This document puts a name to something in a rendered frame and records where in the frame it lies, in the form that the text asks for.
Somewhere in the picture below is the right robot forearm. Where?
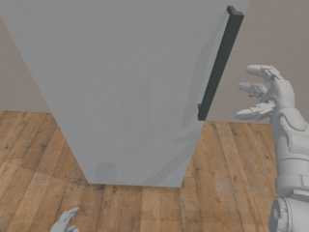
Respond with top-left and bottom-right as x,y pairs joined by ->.
269,107 -> 309,203

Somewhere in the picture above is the robot right upper arm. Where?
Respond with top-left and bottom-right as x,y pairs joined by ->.
268,197 -> 309,232

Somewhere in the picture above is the left robot hand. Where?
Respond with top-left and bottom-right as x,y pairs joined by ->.
49,207 -> 79,232

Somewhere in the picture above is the right robot hand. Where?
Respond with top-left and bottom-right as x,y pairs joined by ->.
235,65 -> 295,122

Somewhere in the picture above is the fridge door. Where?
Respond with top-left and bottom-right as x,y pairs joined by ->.
0,0 -> 250,188

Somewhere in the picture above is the handle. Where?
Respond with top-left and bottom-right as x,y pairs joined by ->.
197,5 -> 244,121

